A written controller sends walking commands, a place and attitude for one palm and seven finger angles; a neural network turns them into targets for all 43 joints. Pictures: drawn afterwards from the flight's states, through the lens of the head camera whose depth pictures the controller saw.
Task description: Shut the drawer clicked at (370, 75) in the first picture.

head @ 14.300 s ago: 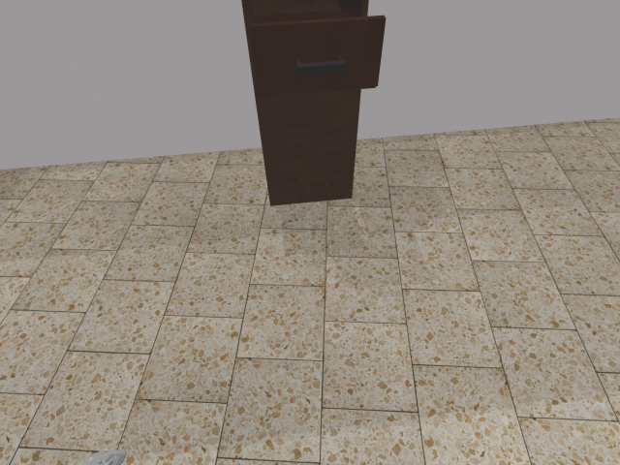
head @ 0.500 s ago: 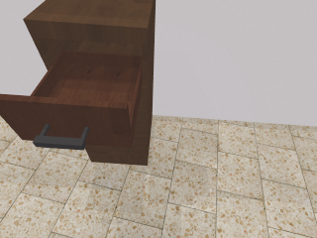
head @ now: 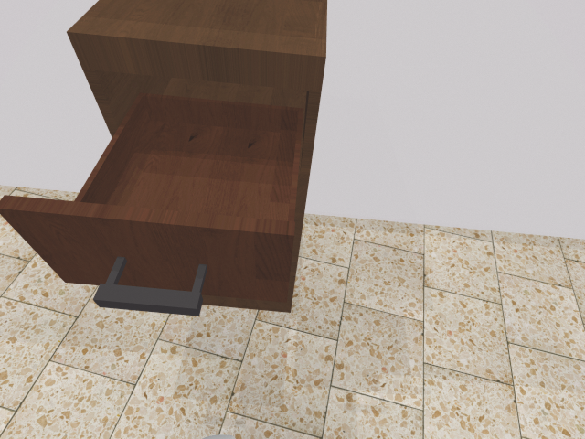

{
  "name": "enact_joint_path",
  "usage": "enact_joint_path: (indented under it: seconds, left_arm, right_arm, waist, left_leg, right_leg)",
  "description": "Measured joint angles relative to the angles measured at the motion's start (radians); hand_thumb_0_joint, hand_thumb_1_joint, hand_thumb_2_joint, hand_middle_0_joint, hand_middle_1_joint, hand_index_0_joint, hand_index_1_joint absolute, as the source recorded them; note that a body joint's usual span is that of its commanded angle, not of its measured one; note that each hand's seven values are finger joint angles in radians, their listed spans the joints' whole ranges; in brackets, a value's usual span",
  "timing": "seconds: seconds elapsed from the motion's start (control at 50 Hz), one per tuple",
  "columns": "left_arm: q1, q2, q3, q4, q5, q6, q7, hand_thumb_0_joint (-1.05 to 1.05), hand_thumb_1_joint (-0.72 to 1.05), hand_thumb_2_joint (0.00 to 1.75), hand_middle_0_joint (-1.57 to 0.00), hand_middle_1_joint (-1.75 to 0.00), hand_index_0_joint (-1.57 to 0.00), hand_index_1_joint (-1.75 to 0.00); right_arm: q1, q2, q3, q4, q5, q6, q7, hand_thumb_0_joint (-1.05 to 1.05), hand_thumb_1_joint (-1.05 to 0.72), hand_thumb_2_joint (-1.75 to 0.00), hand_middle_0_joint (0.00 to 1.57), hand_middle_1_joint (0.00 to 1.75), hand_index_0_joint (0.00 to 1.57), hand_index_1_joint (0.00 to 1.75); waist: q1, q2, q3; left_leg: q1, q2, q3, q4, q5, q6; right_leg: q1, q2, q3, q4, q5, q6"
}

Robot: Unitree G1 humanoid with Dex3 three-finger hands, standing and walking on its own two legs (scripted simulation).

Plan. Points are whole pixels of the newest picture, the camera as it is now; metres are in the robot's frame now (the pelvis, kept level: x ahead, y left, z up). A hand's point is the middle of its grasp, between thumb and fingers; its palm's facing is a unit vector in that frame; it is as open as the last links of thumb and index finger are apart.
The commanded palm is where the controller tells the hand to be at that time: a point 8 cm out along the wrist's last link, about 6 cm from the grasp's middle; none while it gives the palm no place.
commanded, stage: come to a stop and stand still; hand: left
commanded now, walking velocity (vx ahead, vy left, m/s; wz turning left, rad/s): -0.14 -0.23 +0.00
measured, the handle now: (155, 284) +0.28 +0.20 +0.05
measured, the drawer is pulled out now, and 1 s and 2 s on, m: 0.29 0.29 0.29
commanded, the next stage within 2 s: look again from close up in 1.76 s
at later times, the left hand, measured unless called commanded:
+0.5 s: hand out of the picture +0.06 +0.17 -0.14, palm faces -0.03 -0.96 -0.28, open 7.2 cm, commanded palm none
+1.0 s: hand out of the picture -0.04 +0.19 -0.15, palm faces +0.00 -0.98 -0.20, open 7.3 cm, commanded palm none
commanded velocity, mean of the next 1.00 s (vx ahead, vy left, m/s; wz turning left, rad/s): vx -0.03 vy -0.02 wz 0.00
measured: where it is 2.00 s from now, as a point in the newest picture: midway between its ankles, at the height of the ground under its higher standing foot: outside the picture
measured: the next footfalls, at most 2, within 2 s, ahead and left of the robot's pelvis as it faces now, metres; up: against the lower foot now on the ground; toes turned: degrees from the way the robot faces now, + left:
right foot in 0.24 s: +0.05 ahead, -0.06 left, +0.00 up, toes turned -3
left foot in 0.56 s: +0.01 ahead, +0.11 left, +0.00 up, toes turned +1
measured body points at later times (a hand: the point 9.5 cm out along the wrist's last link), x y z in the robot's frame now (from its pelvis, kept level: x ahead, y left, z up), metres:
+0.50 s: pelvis -0.01 -0.02 +0.02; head +0.01 -0.04 +0.46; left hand +0.06 +0.22 -0.12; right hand +0.04 -0.25 -0.14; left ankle -0.04 +0.11 -0.70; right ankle +0.01 -0.09 -0.72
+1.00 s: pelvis -0.04 +0.02 +0.02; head -0.05 +0.01 +0.47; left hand -0.04 +0.24 -0.14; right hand -0.08 -0.20 -0.14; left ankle -0.03 +0.11 -0.72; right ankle +0.01 -0.08 -0.72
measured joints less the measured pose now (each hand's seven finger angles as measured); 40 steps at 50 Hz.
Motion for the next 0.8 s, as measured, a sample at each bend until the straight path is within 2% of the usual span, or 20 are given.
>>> enact_joint_path:
  seconds: [0.06, 0.14, 0.22, 0.24, 0.28, 0.32, 0.36, 0.42, 0.46, 0.5, 0.56, 0.66, 0.8]
  left_arm:
    - [-0.035, 0.018, -0.005, -0.003, -0.003, -0.011, 0.000, 0.01, 0.91, 0.90, -0.19, -0.30, -0.20, -0.30]
    - [-0.073, 0.013, -0.018, -0.029, -0.009, -0.019, -0.001, 0.00, 0.91, 0.90, -0.19, -0.30, -0.20, -0.30]
    - [-0.099, -0.008, -0.022, -0.061, -0.006, -0.017, -0.004, 0.00, 0.91, 0.90, -0.19, -0.30, -0.20, -0.30]
    - [-0.102, -0.012, -0.022, -0.070, -0.005, -0.019, -0.005, 0.00, 0.91, 0.90, -0.19, -0.30, -0.20, -0.30]
    - [-0.107, -0.030, -0.025, -0.080, 0.001, -0.024, -0.004, 0.00, 0.91, 0.90, -0.19, -0.30, -0.20, -0.30]
    - [-0.103, -0.040, -0.031, -0.092, 0.003, -0.031, -0.004, 0.00, 0.91, 0.90, -0.19, -0.30, -0.20, -0.30]
    - [-0.103, -0.048, -0.038, -0.096, 0.004, -0.036, -0.002, 0.00, 0.91, 0.90, -0.19, -0.30, -0.20, -0.30]
    - [-0.095, -0.052, -0.041, -0.103, 0.003, -0.039, 0.021, 0.00, 0.93, 0.90, -0.20, -0.30, -0.21, -0.30]
    - [-0.081, -0.044, -0.049, -0.112, 0.001, -0.040, 0.029, 0.00, 0.93, 0.90, -0.20, -0.30, -0.21, -0.30]
    - [-0.070, -0.036, -0.056, -0.115, -0.001, -0.034, 0.027, 0.00, 0.93, 0.90, -0.20, -0.30, -0.21, -0.30]
    - [-0.070, -0.030, -0.062, -0.109, -0.009, -0.026, 0.021, 0.00, 0.92, 0.90, -0.20, -0.30, -0.21, -0.30]
    - [-0.071, -0.020, -0.061, -0.083, -0.015, -0.020, 0.011, 0.00, 0.92, 0.90, -0.20, -0.30, -0.21, -0.30]
    - [-0.022, -0.027, -0.065, -0.065, -0.015, -0.025, -0.002, 0.00, 0.91, 0.90, -0.20, -0.30, -0.21, -0.30]
  right_arm:
    - [-0.005, 0.023, 0.016, 0.017, -0.003, -0.007, -0.014, 0.00, -0.92, -0.90, 0.20, 0.30, 0.20, 0.30]
    - [-0.020, 0.043, 0.021, 0.031, 0.001, -0.001, -0.024, 0.00, -0.91, -0.90, 0.20, 0.30, 0.20, 0.30]
    - [-0.028, 0.040, 0.006, 0.025, 0.004, 0.011, -0.028, 0.00, -0.92, -0.90, 0.20, 0.30, 0.20, 0.30]
    - [-0.026, 0.038, 0.003, 0.024, 0.005, 0.015, -0.027, 0.00, -0.92, -0.90, 0.20, 0.30, 0.20, 0.30]
    - [-0.026, 0.026, -0.006, 0.028, 0.010, 0.024, -0.026, 0.00, -0.92, -0.90, 0.20, 0.30, 0.20, 0.30]
    - [-0.020, 0.021, -0.013, 0.030, 0.013, 0.043, -0.026, 0.00, -0.92, -0.90, 0.20, 0.30, 0.20, 0.30]
    - [-0.016, 0.022, -0.015, 0.038, 0.015, 0.056, -0.025, 0.00, -0.92, -0.90, 0.20, 0.30, 0.20, 0.30]
    - [-0.010, 0.024, -0.012, 0.034, 0.020, 0.062, -0.016, 0.00, -0.91, -0.90, 0.20, 0.30, 0.20, 0.30]
    - [-0.004, 0.024, -0.008, 0.006, 0.024, 0.060, -0.012, 0.00, -0.91, -0.90, 0.20, 0.30, 0.20, 0.30]
    - [0.005, 0.020, -0.005, -0.020, 0.026, 0.053, -0.012, 0.00, -0.91, -0.90, 0.20, 0.30, 0.20, 0.30]
    - [0.026, 0.006, 0.001, -0.037, 0.022, 0.040, -0.010, 0.00, -0.91, -0.90, 0.20, 0.30, 0.20, 0.30]
    - [0.060, 0.007, 0.021, -0.009, 0.008, 0.041, -0.005, 0.00, -0.91, -0.90, 0.20, 0.30, 0.20, 0.30]
    - [0.119, 0.009, 0.038, 0.021, -0.001, 0.040, 0.002, 0.00, -0.90, -0.90, 0.20, 0.30, 0.20, 0.30]
  waist:
    - [-0.002, 0.000, 0.002]
    - [-0.007, 0.025, 0.006]
    - [-0.020, 0.054, 0.009]
    - [-0.020, 0.058, 0.008]
    - [-0.024, 0.093, 0.009]
    - [-0.029, 0.101, 0.000]
    - [-0.029, 0.096, -0.005]
    - [-0.024, 0.082, -0.004]
    - [-0.029, 0.069, -0.004]
    - [-0.036, 0.068, -0.008]
    - [-0.050, 0.097, -0.017]
    - [-0.035, 0.085, -0.029]
    - [-0.036, 0.089, -0.054]
  left_leg:
    - [0.035, -0.010, -0.001, -0.060, 0.022, 0.000]
    - [0.079, -0.014, 0.003, -0.132, 0.055, 0.006]
    - [0.084, -0.015, 0.013, -0.131, 0.053, -0.002]
    - [0.079, -0.016, 0.016, -0.116, 0.047, -0.007]
    - [0.066, 0.003, 0.007, -0.082, 0.031, -0.015]
    - [0.036, -0.006, -0.021, 0.002, -0.091, -0.017]
    - [0.008, -0.021, -0.051, 0.118, -0.166, -0.020]
    - [0.001, -0.032, -0.062, 0.225, -0.198, -0.033]
    - [0.031, -0.042, -0.050, 0.181, -0.177, -0.031]
    - [0.077, -0.049, -0.044, 0.076, -0.136, -0.026]
    - [0.152, -0.036, -0.055, -0.102, -0.035, -0.010]
    - [0.163, -0.037, -0.055, -0.118, 0.012, 0.007]
    - [0.152, -0.050, -0.051, -0.164, 0.052, 0.021]
  right_leg:
    - [-0.044, 0.040, -0.001, 0.063, 0.030, -0.008]
    - [-0.029, 0.073, -0.023, -0.089, 0.096, 0.003]
    - [0.000, 0.091, -0.030, -0.218, 0.197, -0.003]
    - [0.014, 0.092, -0.029, -0.260, 0.248, -0.009]
    - [0.020, 0.111, -0.038, -0.266, 0.259, -0.049]
    - [0.014, 0.114, -0.043, -0.261, 0.244, -0.073]
    - [0.016, 0.113, -0.045, -0.274, 0.249, -0.085]
    - [0.021, 0.119, -0.033, -0.304, 0.278, -0.089]
    - [0.023, 0.117, -0.018, -0.317, 0.296, -0.087]
    - [0.024, 0.118, -0.015, -0.319, 0.305, -0.084]
    - [0.022, 0.138, -0.041, -0.306, 0.304, -0.078]
    - [0.054, 0.139, -0.043, -0.358, 0.345, -0.067]
    - [0.045, 0.129, -0.036, -0.404, 0.371, -0.053]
